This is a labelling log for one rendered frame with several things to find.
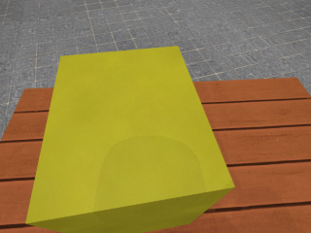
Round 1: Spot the carton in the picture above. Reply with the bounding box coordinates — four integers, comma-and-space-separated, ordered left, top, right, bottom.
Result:
25, 46, 235, 233

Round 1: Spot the table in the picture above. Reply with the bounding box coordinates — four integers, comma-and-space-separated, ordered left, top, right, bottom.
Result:
0, 77, 311, 233

